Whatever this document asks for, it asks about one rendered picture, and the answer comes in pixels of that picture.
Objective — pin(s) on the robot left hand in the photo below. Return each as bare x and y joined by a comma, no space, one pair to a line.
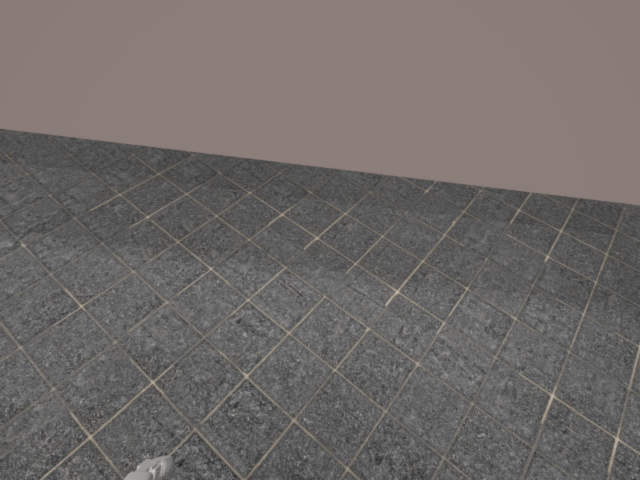
151,469

